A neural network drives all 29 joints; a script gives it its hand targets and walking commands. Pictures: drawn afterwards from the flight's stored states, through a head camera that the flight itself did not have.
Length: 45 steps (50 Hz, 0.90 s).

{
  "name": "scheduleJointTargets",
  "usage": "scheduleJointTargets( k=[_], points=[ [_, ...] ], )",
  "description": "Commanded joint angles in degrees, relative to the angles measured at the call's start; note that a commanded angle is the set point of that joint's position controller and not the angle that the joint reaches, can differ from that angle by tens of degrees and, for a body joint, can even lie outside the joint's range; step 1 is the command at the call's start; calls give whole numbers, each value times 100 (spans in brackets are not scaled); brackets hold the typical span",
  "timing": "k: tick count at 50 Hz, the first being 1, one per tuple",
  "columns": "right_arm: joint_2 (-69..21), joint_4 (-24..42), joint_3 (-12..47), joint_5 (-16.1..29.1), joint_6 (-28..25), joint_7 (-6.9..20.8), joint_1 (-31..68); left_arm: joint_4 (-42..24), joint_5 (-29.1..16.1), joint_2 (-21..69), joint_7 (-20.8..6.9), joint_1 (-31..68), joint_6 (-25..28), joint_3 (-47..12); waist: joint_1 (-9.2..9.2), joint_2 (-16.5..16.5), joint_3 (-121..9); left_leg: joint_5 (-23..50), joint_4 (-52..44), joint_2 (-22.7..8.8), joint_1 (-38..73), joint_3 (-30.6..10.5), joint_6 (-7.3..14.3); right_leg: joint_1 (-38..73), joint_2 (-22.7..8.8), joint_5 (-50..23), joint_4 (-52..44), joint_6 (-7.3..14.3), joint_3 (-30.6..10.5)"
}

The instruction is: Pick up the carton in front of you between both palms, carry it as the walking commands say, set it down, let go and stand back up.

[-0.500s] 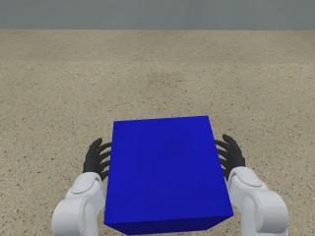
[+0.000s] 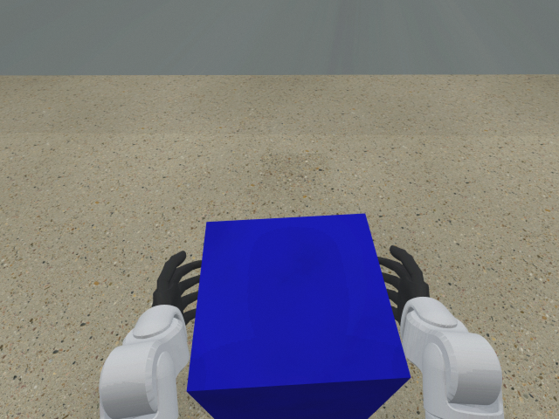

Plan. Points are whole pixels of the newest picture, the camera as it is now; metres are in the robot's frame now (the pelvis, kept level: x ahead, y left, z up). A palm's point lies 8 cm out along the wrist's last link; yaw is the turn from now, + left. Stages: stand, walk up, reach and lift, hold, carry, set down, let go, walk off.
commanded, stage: carry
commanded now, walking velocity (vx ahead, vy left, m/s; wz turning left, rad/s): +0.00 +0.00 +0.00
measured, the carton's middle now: (291, 328) +0.24 +0.00 +0.02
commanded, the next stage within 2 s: hold in 1.60 s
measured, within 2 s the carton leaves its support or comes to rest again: neither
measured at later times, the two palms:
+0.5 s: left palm (180, 321) +0.22 +0.14 +0.09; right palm (420, 313) +0.22 -0.16 +0.08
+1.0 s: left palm (187, 326) +0.24 +0.15 +0.04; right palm (403, 319) +0.24 -0.15 +0.04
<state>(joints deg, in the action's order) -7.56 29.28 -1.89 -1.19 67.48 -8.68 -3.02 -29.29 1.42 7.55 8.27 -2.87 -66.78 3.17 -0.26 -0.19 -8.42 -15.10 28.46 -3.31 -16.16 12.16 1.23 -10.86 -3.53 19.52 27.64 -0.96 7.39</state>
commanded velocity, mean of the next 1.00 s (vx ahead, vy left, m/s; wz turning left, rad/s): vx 0.00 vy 0.00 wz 0.00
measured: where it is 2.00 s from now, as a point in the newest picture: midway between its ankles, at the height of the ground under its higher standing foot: outside the picture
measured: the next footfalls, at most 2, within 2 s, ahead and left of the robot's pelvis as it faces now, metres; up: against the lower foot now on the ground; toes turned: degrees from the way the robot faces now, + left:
none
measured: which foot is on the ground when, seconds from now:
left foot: down 0.00-1.00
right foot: down 0.00-1.00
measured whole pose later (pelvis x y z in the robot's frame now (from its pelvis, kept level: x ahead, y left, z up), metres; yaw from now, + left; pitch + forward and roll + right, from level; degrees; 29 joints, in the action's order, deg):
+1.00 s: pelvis -0.04 -0.01 +0.00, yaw +0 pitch +2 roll +0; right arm -7.5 -2.5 -6.5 -10.8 47.4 -2.4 7.8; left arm 2.9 11.3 7.5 2.5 8.4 -46.8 7.7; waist -0.2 0.1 -4.7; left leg -11.7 27.9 -4.3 -18.0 11.7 1.3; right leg -13.0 -2.5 16.8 28.0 0.3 7.8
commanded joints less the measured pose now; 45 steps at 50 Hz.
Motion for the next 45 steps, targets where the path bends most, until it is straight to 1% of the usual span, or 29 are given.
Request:
scheduleJointTargets(
  k=[1, 5, 11, 16, 20, 24, 29, 35, 40, 45],
  points=[
    [-3698, 623, 3014, 971, -119, 76, 1911, -536, -1028, 3614, -127, 1773, 26, -3033, -8, 175, -807, 2827, 97, -661, 754, -564, -86, 127, -684, -3565, -60, 36, -414],
    [-3853, 703, 3071, 1019, -191, 100, 1974, -639, -1090, 3785, -161, 1853, 94, -3113, 2, 131, -910, 2732, 157, -659, 780, -568, -77, 182, -663, -3519, -7, 79, -414],
    [-3805, 732, 3087, 1007, -223, 109, 1877, -676, -1056, 3745, -163, 1749, 125, -3130, 10, 93, -883, 2521, 132, -666, 741, -585, -76, 196, -640, -3280, -25, 119, -431],
    [-3724, 702, 3071, 979, -198, 111, 1867, -640, -1016, 3657, -158, 1738, 101, -3108, 14, 70, -726, 2260, 16, -675, 685, -605, -82, 111, -616, -2875, -134, 142, -446],
    [-3644, 518, 3073, 908, -183, 170, 1940, -449, -949, 3571, -211, 1812, 88, -3122, 7, 60, -557, 1931, -108, -668, 630, -635, -80, -6, -593, -2399, -272, 161, -475],
    [-3526, 203, 3086, 846, -229, 332, 2114, -111, -886, 3468, -365, 1984, 139, -3157, 3, 57, -428, 1617, -217, -664, 587, -669, -75, -123, -577, -1961, -390, 179, -506],
    [-3242, -318, 2881, 701, -464, 557, 2358, 393, -721, 3218, -572, 2227, 382, -2957, 12, 38, -403, 1331, -321, -665, 576, -689, -66, -217, -560, -1537, -473, 210, -521],
    [-3385, -854, 2809, 569, -896, 836, 2666, 915, -628, 3357, -843, 2575, 820, -2882, 14, 27, -536, 1189, -384, -672, 615, -696, -58, -220, -554, -1289, -515, 216, -535],
    [-3413, -1474, 2566, 362, -1329, 1040, 2878, 1542, -401, 3390, -1038, 2792, 1246, -2654, 15, 24, -608, 1171, -404, -686, 607, -699, -47, -240, -553, -1219, -512, 218, -526],
    [-3517, -2168, 2314, 151, -1873, 1240, 3156, 2258, -192, 3500, -1241, 3100, 1790, -2420, 10, 8, -685, 1190, -409, -698, 605, -715, -28, -265, -543, -1177, -494, 226, -518]
  ],
)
